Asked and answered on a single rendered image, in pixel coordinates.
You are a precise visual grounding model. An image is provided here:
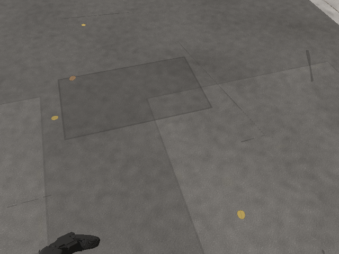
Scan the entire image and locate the left robot hand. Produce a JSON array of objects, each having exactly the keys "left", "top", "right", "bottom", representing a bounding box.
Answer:
[{"left": 39, "top": 232, "right": 100, "bottom": 254}]

